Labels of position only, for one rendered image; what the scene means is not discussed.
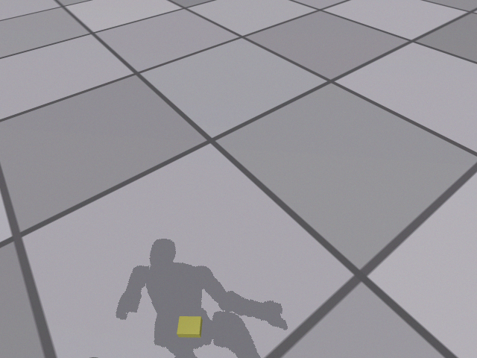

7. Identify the small box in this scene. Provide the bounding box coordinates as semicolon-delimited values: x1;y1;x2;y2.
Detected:
177;316;203;338

